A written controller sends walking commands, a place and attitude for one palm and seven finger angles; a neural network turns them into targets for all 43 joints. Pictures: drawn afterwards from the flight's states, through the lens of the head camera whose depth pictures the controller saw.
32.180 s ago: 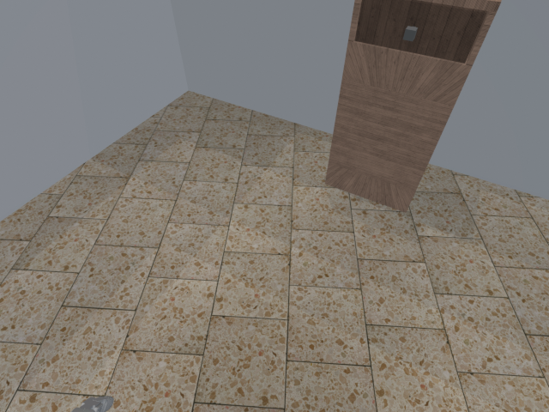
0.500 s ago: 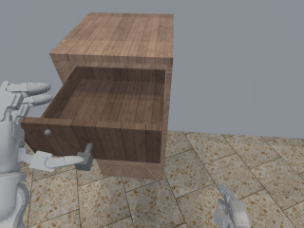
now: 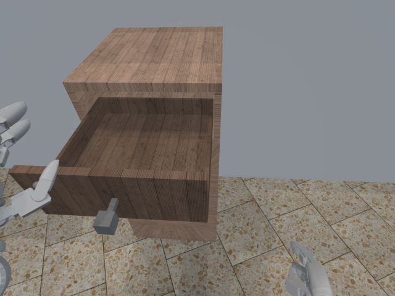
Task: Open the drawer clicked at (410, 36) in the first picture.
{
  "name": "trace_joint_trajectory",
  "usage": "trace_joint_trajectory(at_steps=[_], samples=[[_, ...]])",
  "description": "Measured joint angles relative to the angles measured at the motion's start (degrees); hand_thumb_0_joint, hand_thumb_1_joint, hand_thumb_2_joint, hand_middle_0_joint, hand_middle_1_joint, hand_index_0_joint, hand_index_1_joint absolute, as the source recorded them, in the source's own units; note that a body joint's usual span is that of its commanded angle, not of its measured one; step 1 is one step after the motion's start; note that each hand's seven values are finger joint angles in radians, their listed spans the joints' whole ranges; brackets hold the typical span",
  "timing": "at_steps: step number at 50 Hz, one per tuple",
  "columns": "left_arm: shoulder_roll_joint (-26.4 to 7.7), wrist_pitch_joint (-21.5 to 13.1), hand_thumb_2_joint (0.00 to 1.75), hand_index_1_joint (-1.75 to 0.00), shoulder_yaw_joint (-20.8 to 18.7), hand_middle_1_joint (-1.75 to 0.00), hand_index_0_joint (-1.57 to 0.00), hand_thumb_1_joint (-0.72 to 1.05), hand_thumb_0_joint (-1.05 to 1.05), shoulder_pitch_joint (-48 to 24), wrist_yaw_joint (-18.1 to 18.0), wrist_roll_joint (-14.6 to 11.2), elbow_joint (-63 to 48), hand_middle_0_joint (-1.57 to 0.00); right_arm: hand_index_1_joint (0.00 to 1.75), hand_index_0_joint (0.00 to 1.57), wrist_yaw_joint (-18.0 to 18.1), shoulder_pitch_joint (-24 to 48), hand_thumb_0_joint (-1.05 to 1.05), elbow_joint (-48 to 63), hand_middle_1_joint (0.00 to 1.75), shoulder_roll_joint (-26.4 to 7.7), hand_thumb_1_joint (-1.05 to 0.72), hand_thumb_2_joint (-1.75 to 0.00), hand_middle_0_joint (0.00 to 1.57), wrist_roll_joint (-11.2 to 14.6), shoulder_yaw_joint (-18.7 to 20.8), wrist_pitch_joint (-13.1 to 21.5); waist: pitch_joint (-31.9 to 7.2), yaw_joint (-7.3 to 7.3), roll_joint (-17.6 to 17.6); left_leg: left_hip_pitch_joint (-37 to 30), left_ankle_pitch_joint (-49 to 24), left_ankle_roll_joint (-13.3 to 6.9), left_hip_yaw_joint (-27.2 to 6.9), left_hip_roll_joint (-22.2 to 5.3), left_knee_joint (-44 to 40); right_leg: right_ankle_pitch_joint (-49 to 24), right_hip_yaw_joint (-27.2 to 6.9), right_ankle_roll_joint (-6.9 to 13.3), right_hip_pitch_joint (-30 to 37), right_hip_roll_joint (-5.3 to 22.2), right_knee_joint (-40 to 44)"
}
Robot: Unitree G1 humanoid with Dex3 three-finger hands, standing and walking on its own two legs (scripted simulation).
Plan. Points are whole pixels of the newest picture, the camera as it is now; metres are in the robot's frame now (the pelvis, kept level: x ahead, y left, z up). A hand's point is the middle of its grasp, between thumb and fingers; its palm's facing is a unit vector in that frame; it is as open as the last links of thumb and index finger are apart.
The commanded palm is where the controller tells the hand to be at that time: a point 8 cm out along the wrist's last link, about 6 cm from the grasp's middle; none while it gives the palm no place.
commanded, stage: draw the hand back to the body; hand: left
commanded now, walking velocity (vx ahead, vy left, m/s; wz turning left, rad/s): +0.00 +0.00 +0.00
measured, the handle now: (109, 214) +0.24 +0.22 +0.05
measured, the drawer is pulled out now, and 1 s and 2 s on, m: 0.30 0.30 0.30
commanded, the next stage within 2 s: step back with the hand held close in 0.26 s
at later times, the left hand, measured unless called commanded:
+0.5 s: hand (24, 190) +0.17 +0.24 +0.24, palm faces +0.50 -0.76 -0.42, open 7.4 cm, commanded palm +0.10 +0.28 +0.25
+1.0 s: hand out of the picture +0.09 +0.26 +0.24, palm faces +0.54 -0.73 -0.43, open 7.4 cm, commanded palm +0.03 +0.30 +0.25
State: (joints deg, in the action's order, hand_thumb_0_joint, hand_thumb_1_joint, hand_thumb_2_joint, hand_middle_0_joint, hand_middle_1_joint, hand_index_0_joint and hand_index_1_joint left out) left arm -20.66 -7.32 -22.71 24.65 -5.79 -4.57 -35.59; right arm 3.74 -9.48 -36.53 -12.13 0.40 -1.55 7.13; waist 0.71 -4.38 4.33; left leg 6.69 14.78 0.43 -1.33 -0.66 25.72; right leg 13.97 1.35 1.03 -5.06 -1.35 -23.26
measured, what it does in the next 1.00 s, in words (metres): shifts its weight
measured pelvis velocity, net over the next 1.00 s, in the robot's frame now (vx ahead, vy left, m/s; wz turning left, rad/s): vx -0.10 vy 0.02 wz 0.00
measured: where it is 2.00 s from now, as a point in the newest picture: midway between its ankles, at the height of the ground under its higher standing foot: outside the picture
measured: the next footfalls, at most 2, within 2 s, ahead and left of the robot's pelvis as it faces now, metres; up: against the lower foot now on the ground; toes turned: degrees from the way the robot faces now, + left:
right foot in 1.44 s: -0.31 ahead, -0.08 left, +0.00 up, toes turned +5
left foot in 1.64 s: -0.15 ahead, +0.09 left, +0.00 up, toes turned +0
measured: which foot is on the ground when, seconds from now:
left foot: down 0.00-1.00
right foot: down 0.00-1.00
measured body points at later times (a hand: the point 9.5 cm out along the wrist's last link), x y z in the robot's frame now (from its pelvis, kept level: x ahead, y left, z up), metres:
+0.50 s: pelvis -0.02 +0.00 +0.00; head -0.03 -0.02 +0.45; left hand +0.13 +0.28 +0.26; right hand +0.18 -0.22 -0.08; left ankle +0.00 +0.12 -0.74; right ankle -0.01 -0.11 -0.74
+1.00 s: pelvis -0.10 +0.02 -0.02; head -0.10 +0.02 +0.43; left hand +0.05 +0.30 +0.26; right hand +0.09 -0.20 -0.09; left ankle -0.01 +0.12 -0.74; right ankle -0.01 -0.11 -0.74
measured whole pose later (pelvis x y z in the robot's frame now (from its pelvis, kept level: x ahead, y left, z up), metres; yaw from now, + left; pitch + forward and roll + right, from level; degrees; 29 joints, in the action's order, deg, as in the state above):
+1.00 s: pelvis -0.10 +0.02 -0.02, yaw +0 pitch -1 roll -1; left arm -24.9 -13.4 -30.5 25.3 -8.3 -2.3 -39.2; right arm 3.0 -11.4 -31.9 -11.6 0.5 -1.3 4.8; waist -0.5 -1.2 1.0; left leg 25.0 14.5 -0.9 -1.0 0.4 37.9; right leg 10.3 1.5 -0.3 -22.6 -0.1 -33.6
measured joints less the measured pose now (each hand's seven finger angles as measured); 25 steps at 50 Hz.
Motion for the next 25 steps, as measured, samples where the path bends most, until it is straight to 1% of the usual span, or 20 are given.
trace_joint_trajectory(at_steps=[5, 9, 14, 19, 22, 25], samples=[[0.29, 0.12, 0.8, -0.45, -0.69, -0.45, -0.23, 0.66, 0.0, -1.79, -0.4, -0.13, 0.88, -0.23, 0.3, 0.2, 0.22, 0.45, 0.01, -0.09, 0.3, 0.04, -0.9, -0.9, 0.2, 0.04, -0.1, -0.11, 0.0, -0.44, 0.02, -0.12, -0.27, 0.16, -0.53, -0.06, -0.01, -0.17, 0.53, 0.17, 0.36, -0.08, 0.15], [0.85, 0.46, 0.85, -0.38, -0.56, -0.38, -0.22, 0.77, 0.01, -2.96, -0.51, -0.22, 2.05, -0.22, 0.3, 0.2, 0.18, 0.71, 0.01, -0.11, 0.3, 0.15, -0.9, -0.9, 0.2, 0.02, -0.22, -0.33, 0.23, -0.36, -0.09, -0.19, -0.64, 0.32, -0.7, -0.14, -0.16, -0.42, 0.7, 0.34, 0.41, -0.16, 0.19], [1.21, 0.93, 0.88, -0.34, 0.37, -0.33, -0.21, 0.84, 0.01, -2.8, -0.45, -0.11, 1.94, -0.21, 0.3, 0.2, 0.15, 0.42, 0.01, -0.06, 0.3, 0.2, -0.9, -0.9, 0.2, -0.06, -0.27, -0.16, 0.55, -0.12, -0.16, -0.15, -0.94, 0.48, -0.68, -0.32, -0.19, -0.71, 0.69, 0.52, 0.3, -0.33, 0.14], [0.42, 0.44, 0.9, -0.32, 0.38, -0.31, -0.21, 0.87, 0.01, -1.69, -0.35, -0.12, 0.82, -0.21, 0.3, 0.2, 0.2, -0.33, 0.01, -0.34, 0.3, 0.2, -0.9, -0.9, 0.2, -0.1, -0.18, 0.1, 0.34, 0.14, -0.07, -0.15, -1.04, 0.6, -0.58, -0.5, -0.11, -0.87, 0.59, 0.62, 0.25, -0.5, 0.08], [-1.02, -1.3, 0.9, -0.31, -2.03, -0.3, -0.21, 0.88, 0.01, -0.74, 0.12, 0.06, 0.85, -0.21, 0.3, 0.2, -0.34, -0.91, 0.01, 0.84, 0.3, -0.23, -0.9, -0.9, 0.2, 0.21, -0.29, -1.25, -1.15, 1.41, 0.23, 3.02, -0.84, 0.51, -1.41, -0.81, 1.49, -1.37, 1.39, 0.63, -1.72, -0.89, 0.46], [-2.11, -3.0, 0.9, -0.31, -3.52, -0.3, -0.21, 0.88, 0.01, -0.64, -0.07, 0.43, 1.02, -0.21, 0.3, 0.2, -0.54, -0.81, 0.01, 1.48, 0.3, -1.19, -0.9, -0.9, 0.2, 0.41, 0.17, -2.32, -1.42, 2.34, 0.36, 6.6, -0.82, 0.35, -2.03, -0.92, 3.23, -2.15, 1.99, 0.54, -4.33, -1.07, 0.48]])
